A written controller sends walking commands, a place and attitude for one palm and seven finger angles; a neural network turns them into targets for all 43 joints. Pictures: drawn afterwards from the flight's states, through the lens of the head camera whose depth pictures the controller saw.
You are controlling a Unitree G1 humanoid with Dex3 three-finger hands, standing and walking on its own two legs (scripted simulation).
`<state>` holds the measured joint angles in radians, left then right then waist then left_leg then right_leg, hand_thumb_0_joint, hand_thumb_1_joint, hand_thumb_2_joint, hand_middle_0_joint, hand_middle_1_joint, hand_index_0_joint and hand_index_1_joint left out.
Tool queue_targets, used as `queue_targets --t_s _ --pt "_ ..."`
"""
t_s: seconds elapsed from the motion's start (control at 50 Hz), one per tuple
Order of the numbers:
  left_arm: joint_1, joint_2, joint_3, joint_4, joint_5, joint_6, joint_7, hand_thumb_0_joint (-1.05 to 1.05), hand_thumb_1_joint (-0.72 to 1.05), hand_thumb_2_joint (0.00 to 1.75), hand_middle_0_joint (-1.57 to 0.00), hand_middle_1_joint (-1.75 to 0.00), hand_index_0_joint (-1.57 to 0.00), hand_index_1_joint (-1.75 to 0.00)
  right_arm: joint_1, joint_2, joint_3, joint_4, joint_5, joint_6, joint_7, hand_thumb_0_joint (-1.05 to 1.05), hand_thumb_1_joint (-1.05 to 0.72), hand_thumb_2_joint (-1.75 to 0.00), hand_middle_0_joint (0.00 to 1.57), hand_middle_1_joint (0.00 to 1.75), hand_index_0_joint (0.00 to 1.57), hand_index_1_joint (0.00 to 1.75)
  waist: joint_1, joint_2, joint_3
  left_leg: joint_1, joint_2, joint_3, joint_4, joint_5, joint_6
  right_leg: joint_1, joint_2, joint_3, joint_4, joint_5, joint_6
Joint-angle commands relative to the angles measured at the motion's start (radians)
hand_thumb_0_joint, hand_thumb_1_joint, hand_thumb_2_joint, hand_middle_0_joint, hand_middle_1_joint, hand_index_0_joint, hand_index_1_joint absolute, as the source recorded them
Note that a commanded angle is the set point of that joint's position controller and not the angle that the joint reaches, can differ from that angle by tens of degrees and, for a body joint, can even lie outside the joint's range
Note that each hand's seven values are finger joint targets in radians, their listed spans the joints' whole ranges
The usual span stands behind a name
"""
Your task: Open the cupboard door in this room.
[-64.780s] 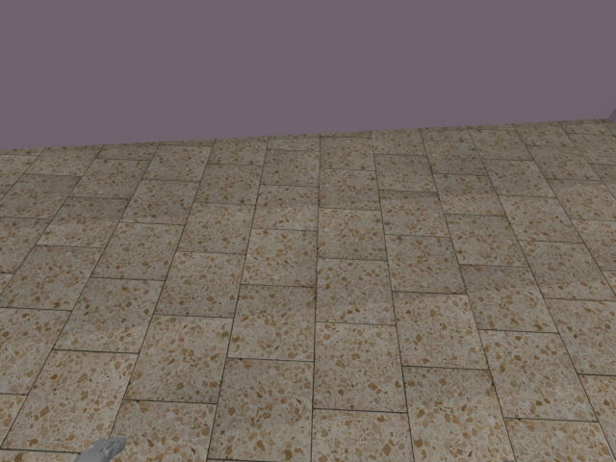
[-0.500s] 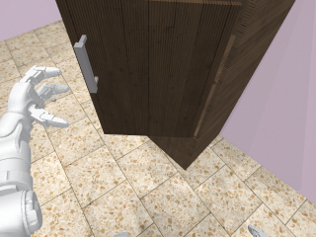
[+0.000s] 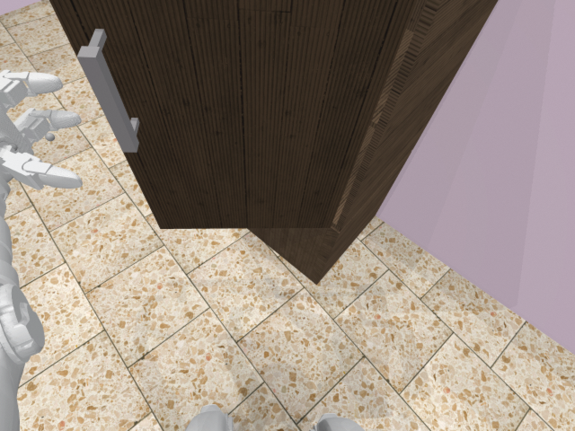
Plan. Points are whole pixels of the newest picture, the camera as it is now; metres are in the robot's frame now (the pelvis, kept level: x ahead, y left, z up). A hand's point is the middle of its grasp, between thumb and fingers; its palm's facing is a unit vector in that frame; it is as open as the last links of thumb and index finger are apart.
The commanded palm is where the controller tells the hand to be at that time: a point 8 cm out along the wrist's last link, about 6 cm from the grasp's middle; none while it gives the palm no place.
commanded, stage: move the hooked fingers beside the handle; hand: left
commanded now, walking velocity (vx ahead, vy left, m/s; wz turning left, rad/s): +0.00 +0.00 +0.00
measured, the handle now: (116, 96) +0.54 +0.21 +0.12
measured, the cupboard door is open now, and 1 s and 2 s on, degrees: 43 43 43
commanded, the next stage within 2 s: slide the fingers in behind the handle in 0.96 s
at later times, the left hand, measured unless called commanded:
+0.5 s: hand (55, 125) +0.48 +0.27 +0.12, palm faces -0.01 -1.00 +0.00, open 14.0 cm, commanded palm +0.46 +0.31 +0.12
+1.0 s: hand (58, 128) +0.48 +0.26 +0.13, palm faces +0.00 -1.00 +0.00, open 14.0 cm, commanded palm +0.46 +0.32 +0.11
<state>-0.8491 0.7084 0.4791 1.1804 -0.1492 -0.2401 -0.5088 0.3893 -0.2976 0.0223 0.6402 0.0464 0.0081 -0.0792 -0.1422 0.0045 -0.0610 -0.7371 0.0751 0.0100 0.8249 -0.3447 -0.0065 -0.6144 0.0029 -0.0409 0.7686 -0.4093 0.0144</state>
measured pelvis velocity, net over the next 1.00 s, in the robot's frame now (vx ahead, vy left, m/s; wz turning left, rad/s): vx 0.00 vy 0.00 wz -0.01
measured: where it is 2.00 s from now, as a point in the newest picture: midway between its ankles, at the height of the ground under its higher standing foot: outside the picture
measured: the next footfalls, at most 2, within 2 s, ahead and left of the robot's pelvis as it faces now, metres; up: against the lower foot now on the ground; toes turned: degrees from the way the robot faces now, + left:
none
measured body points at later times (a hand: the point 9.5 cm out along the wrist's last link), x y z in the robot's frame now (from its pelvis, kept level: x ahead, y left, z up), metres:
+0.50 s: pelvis +0.01 +0.01 +0.00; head +0.10 +0.03 +0.44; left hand +0.48 +0.32 +0.13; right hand +0.00 -0.26 -0.11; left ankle +0.03 +0.12 -0.70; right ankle -0.03 -0.13 -0.70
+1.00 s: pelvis +0.00 +0.00 -0.01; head +0.09 +0.02 +0.43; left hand +0.47 +0.32 +0.13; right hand +0.01 -0.28 -0.11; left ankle +0.03 +0.12 -0.70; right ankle -0.03 -0.13 -0.70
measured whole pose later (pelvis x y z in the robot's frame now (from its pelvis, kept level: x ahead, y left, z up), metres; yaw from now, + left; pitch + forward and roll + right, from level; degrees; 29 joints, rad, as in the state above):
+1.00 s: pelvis +0.00 +0.00 -0.01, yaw -1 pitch +16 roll -3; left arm -0.89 0.70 0.47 1.20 -0.14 -0.26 -0.47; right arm 0.40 -0.29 0.03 0.62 0.04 0.06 -0.07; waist -0.15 0.01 -0.08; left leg -0.78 0.09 0.01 0.87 -0.36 -0.01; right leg -0.66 0.01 -0.04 0.80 -0.42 0.01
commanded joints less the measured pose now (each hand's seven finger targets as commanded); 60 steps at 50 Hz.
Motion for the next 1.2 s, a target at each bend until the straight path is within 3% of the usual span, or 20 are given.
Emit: queue_targets --t_s 0.0,0.02,0.14,0.16,0.22,0.38,0.44,0.46,0.48,0.54,0.58,0.62,0.68,0.76,0.84,0.88,0.96,1.04,1.08,1.18 --pt "-0.486 0.28 0.015 -0.243 -0.034 -0.095 -0.003 0.0 -0.5 0.3 -0.3 -1.2 -0.3 -1.2 0.132 -0.181 -0.067 -0.055 -0.012 -0.021 -0.009 0.0 -0.9 -0.9 0.2 0.3 0.2 0.3 -0.011 0.166 -0.428 0.432 -0.049 -0.034 -0.034 0.351 0.047 -0.028 0.045 0.005 -0.078 0.338 -0.026" --pt "-0.486 0.336 0.062 -0.246 -0.03 -0.1 -0.002 0.0 -0.5 0.3 -0.3 -1.2 -0.3 -1.2 0.145 -0.19 -0.071 -0.052 -0.012 -0.015 -0.009 0.0 -0.9 -0.9 0.2 0.3 0.2 0.3 -0.002 0.16 -0.478 0.455 -0.044 -0.04 -0.03 0.371 0.043 -0.02 0.047 0.006 -0.073 0.351 -0.023" --pt "-0.509 0.325 0.027 -0.166 -0.002 -0.056 0.007 0.0 -0.5 0.3 -0.3 -1.2 -0.3 -1.2 0.16 -0.187 -0.064 -0.049 -0.013 0.005 -0.005 0.0 -0.9 -0.9 0.2 0.3 0.2 0.3 -0.017 0.177 -0.423 0.411 -0.043 -0.041 -0.025 0.357 0.044 -0.067 0.046 0.001 -0.073 0.329 -0.02" --pt "-0.469 0.343 0.054 -0.153 0.003 -0.049 0.015 0.0 -0.5 0.3 -0.3 -1.2 -0.3 -1.2 0.167 -0.187 -0.066 -0.058 -0.016 0.007 -0.001 0.0 -0.9 -0.9 0.2 0.3 0.2 0.3 0.002 0.17 -0.43 0.4 -0.045 -0.042 -0.025 0.365 0.043 -0.052 0.045 -0.002 -0.069 0.333 -0.022" --pt "-0.429 0.359 0.074 -0.187 0.009 -0.058 0.029 0.0 -0.5 0.3 -0.3 -1.2 -0.3 -1.2 0.172 -0.189 -0.066 -0.077 -0.021 0.02 0.004 0.0 -0.9 -0.9 0.2 0.3 0.2 0.3 0.012 0.16 -0.468 0.423 -0.038 -0.04 -0.021 0.418 0.04 -0.04 0.05 -0.005 -0.056 0.368 -0.021" --pt "-0.406 0.309 0.075 -0.315 -0.024 -0.096 0.031 0.0 -0.5 0.3 -0.3 -1.2 -0.3 -1.2 0.157 -0.179 -0.077 -0.094 -0.018 0.032 0.018 0.0 -0.9 -0.9 0.2 0.3 0.2 0.3 0.021 0.188 -0.503 0.485 -0.034 -0.044 -0.023 0.444 0.036 -0.027 0.06 -0.012 -0.056 0.373 -0.027" --pt "-0.4 0.235 0.016 -0.285 -0.024 -0.074 0.036 0.0 -0.5 0.3 -0.3 -1.2 -0.3 -1.2 0.148 -0.172 -0.072 -0.086 -0.016 0.034 0.02 0.0 -0.9 -0.9 0.2 0.3 0.2 0.3 0.007 0.206 -0.421 0.478 -0.033 -0.046 -0.029 0.412 0.034 -0.079 0.061 -0.019 -0.069 0.332 -0.028" --pt "-0.392 0.254 0.033 -0.264 -0.021 -0.067 0.041 0.0 -0.5 0.3 -0.3 -1.2 -0.3 -1.2 0.154 -0.177 -0.073 -0.084 -0.016 0.036 0.018 0.0 -0.9 -0.9 0.2 0.3 0.2 0.3 0.01 0.173 -0.398 0.454 -0.032 -0.05 -0.036 0.39 0.034 -0.077 0.06 -0.022 -0.067 0.32 -0.028" --pt "-0.386 0.218 -0.001 -0.257 -0.02 -0.059 0.042 0.0 -0.5 0.3 -0.3 -1.2 -0.3 -1.2 0.145 -0.174 -0.073 -0.088 -0.015 0.035 0.019 0.0 -0.9 -0.9 0.2 0.3 0.2 0.3 0.002 0.161 -0.378 0.438 -0.034 -0.047 -0.041 0.362 0.037 -0.08 0.059 -0.021 -0.073 0.303 -0.027" --pt "-0.405 0.23 0.008 -0.24 -0.021 -0.055 0.051 0.0 -0.5 0.3 -0.3 -1.2 -0.3 -1.2 0.143 -0.177 -0.07 -0.086 -0.015 0.033 0.016 0.0 -0.9 -0.9 0.2 0.3 0.2 0.3 0.003 0.159 -0.368 0.434 -0.035 -0.047 -0.043 0.346 0.036 -0.08 0.057 -0.019 -0.073 0.296 -0.029" --pt "-0.422 0.242 0.017 -0.253 -0.021 -0.067 0.056 0.0 -0.5 0.3 -0.3 -1.2 -0.3 -1.2 0.142 -0.178 -0.07 -0.088 -0.015 0.03 0.015 0.0 -0.9 -0.9 0.2 0.3 0.2 0.3 0.002 0.125 -0.386 0.422 -0.037 -0.047 -0.043 0.337 0.039 -0.056 0.055 -0.014 -0.072 0.302 -0.028" --pt "-0.449 0.246 0.022 -0.278 -0.019 -0.088 0.063 0.0 -0.5 0.3 -0.3 -1.2 -0.3 -1.2 0.138 -0.176 -0.068 -0.088 -0.015 0.028 0.012 0.0 -0.9 -0.9 0.2 0.3 0.2 0.3 0.001 0.164 -0.424 0.459 -0.036 -0.048 -0.034 0.367 0.035 -0.065 0.056 -0.011 -0.061 0.319 -0.029" --pt "-0.49 0.23 -0.004 -0.251 -0.012 -0.098 0.069 0.0 -0.5 0.3 -0.3 -1.2 -0.3 -1.2 0.128 -0.173 -0.064 -0.079 -0.016 0.022 0.011 0.0 -0.9 -0.9 0.2 0.3 0.2 0.3 -0.015 0.148 -0.391 0.425 -0.038 -0.048 -0.035 0.298 0.037 -0.076 0.053 -0.008 -0.071 0.272 -0.024" --pt "-0.497 0.309 0.044 -0.203 -0.006 -0.092 0.065 0.0 -0.5 0.3 -0.3 -1.2 -0.3 -1.2 0.129 -0.183 -0.057 -0.079 -0.011 0.021 0.002 0.0 -0.9 -0.9 0.2 0.3 0.2 0.3 -0.008 0.129 -0.41 0.38 -0.043 -0.041 -0.033 0.275 0.042 -0.037 0.049 0.002 -0.068 0.283 -0.022" --pt "-0.486 0.284 0.007 -0.216 0.005 -0.093 0.05 0.0 -0.5 0.3 -0.3 -1.2 -0.3 -1.2 0.125 -0.175 -0.056 -0.082 -0.013 0.021 0.003 0.0 -0.9 -0.9 0.2 0.3 0.2 0.3 -0.001 0.199 -0.44 0.412 -0.046 -0.039 -0.02 0.318 0.037 -0.044 0.048 0.003 -0.06 0.312 -0.024" --pt "-0.447 0.293 0.028 -0.225 -0.007 -0.094 0.044 0.0 -0.5 0.3 -0.3 -1.2 -0.3 -1.2 0.125 -0.176 -0.06 -0.09 -0.013 0.021 0.007 0.0 -0.9 -0.9 0.2 0.3 0.2 0.3 0.011 0.18 -0.448 0.407 -0.046 -0.033 -0.017 0.319 0.039 -0.025 0.05 0.004 -0.062 0.323 -0.024" --pt "-0.465 0.313 0.038 -0.143 -0.029 -0.066 0.023 0.0 -0.5 0.3 -0.3 -1.2 -0.3 -1.2 0.132 -0.187 -0.055 -0.087 -0.004 0.029 -0.002 0.0 -0.9 -0.9 0.2 0.3 0.2 0.3 -0.015 0.073 -0.366 0.302 -0.048 -0.022 -0.026 0.239 0.053 -0.013 0.052 0.012 -0.08 0.3 -0.013" --pt "-0.479 0.349 0.043 -0.161 -0.009 -0.076 0.018 0.0 -0.5 0.3 -0.3 -1.2 -0.3 -1.2 0.14 -0.186 -0.055 -0.083 -0.005 0.029 -0.008 0.0 -0.9 -0.9 0.2 0.3 0.2 0.3 -0.011 0.126 -0.392 0.315 -0.051 -0.022 -0.015 0.264 0.051 -0.016 0.05 0.018 -0.07 0.315 -0.015" --pt "-0.493 0.31 0.019 -0.215 -0.009 -0.096 0.02 0.0 -0.5 0.3 -0.3 -1.2 -0.3 -1.2 0.143 -0.179 -0.059 -0.081 -0.01 0.026 -0.004 0.0 -0.9 -0.9 0.2 0.3 0.2 0.3 -0.012 0.17 -0.433 0.365 -0.048 -0.025 -0.01 0.288 0.047 -0.034 0.052 0.015 -0.065 0.315 -0.018" --pt "-0.494 0.303 0.024 -0.18 -0.034 -0.088 0.007 0.0 -0.5 0.3 -0.3 -1.2 -0.3 -1.2 0.145 -0.183 -0.059 -0.07 -0.007 0.027 -0.003 0.0 -0.9 -0.9 0.2 0.3 0.2 0.3 -0.019 0.149 -0.415 0.336 -0.046 -0.025 -0.01 0.254 0.049 -0.036 0.055 0.013 -0.07 0.291 -0.017"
